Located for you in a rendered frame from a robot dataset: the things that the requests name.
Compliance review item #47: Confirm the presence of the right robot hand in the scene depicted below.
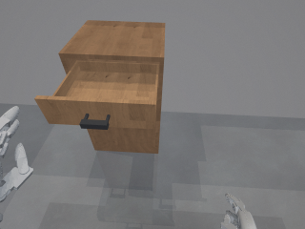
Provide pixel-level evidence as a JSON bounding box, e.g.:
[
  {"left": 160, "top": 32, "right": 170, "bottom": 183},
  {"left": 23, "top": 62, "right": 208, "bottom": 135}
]
[{"left": 221, "top": 193, "right": 257, "bottom": 229}]

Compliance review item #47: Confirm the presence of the handle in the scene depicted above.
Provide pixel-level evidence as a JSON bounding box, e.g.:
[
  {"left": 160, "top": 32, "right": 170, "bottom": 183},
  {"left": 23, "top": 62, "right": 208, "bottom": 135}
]
[{"left": 79, "top": 114, "right": 111, "bottom": 130}]

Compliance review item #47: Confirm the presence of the cabinet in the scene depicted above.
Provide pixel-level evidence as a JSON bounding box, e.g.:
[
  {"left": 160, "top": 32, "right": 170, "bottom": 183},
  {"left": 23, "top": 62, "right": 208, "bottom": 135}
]
[{"left": 58, "top": 20, "right": 166, "bottom": 154}]

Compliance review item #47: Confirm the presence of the left robot hand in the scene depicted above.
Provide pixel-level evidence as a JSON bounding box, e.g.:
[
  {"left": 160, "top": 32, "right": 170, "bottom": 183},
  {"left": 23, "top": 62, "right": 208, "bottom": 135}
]
[{"left": 0, "top": 106, "right": 33, "bottom": 203}]

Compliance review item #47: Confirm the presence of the drawer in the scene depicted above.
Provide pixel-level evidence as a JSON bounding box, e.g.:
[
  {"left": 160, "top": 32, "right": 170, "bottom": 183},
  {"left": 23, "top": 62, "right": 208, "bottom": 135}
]
[{"left": 34, "top": 60, "right": 159, "bottom": 130}]

